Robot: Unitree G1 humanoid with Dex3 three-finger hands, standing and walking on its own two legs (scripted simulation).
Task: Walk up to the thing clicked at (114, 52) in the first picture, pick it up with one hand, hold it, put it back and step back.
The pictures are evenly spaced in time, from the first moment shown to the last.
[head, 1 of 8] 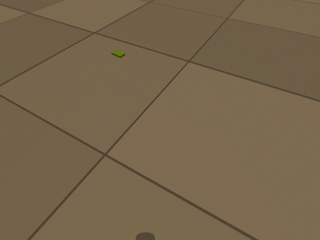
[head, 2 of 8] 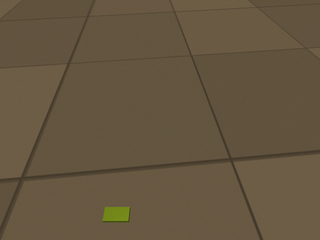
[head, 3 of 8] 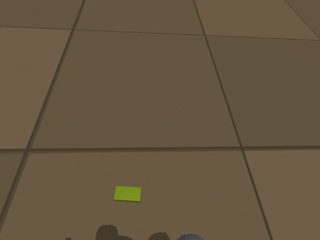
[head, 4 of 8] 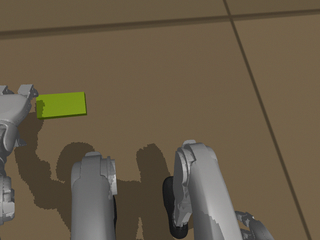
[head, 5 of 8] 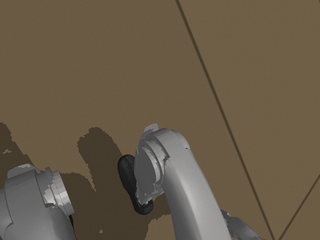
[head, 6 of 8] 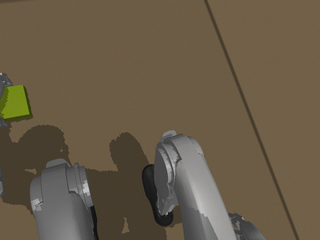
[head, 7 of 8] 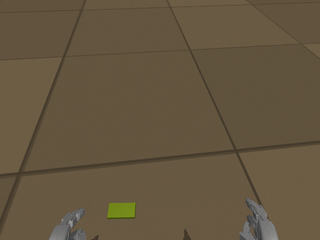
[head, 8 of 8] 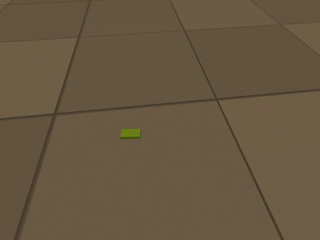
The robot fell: no
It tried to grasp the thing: yes
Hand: left
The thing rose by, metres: 0.68
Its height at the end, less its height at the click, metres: +0.00
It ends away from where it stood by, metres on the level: 0.02
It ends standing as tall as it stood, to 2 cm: yes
